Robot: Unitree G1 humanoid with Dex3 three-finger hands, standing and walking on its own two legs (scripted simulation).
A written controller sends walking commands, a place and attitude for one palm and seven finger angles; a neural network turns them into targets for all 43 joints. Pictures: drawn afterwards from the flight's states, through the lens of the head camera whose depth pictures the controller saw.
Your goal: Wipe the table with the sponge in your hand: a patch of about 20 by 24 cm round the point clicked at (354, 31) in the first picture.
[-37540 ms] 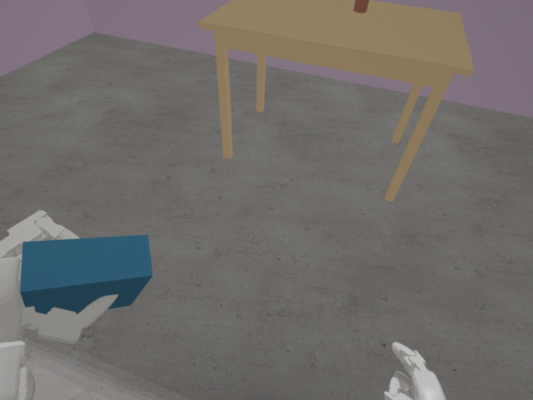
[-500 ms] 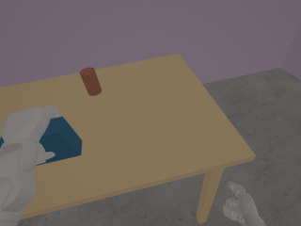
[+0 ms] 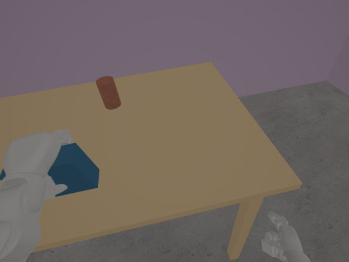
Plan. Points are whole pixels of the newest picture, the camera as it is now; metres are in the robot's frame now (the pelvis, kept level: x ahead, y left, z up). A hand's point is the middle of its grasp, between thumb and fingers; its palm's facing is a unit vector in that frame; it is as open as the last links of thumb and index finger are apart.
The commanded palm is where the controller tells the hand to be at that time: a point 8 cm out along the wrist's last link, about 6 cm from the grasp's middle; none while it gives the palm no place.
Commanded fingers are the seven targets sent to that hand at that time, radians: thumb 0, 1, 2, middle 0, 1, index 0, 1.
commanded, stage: bring the sponge back beside the body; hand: left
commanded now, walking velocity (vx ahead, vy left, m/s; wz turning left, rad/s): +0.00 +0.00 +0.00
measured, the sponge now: (60, 177) +0.22 +0.29 +0.12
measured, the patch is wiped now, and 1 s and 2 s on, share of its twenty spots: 1.00 1.00 1.00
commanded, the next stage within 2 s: step back with the hand held close in 1.20 s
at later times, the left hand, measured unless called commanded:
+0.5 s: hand (50, 176) +0.20 +0.28 +0.15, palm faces +0.12 -0.08 -0.99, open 8.8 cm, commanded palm +0.16 +0.28 +0.22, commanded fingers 0.00 0.10 1.30 -1.20 -1.60 -1.20 -1.60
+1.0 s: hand (51, 185) +0.19 +0.27 +0.15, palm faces +0.11 -0.07 -0.99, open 8.8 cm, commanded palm +0.15 +0.27 +0.22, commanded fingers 0.00 0.10 1.30 -1.20 -1.60 -1.20 -1.60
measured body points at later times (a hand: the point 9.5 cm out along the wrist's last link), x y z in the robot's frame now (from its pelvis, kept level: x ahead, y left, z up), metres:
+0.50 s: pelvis +0.00 +0.00 +0.00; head -0.03 -0.05 +0.45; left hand +0.19 +0.28 +0.20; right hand +0.23 -0.21 -0.09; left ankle +0.04 +0.10 -0.74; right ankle +0.01 -0.11 -0.74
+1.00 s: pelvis +0.00 -0.01 +0.00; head -0.03 -0.06 +0.44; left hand +0.18 +0.27 +0.20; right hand +0.23 -0.22 -0.09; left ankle +0.04 +0.10 -0.74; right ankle +0.01 -0.11 -0.74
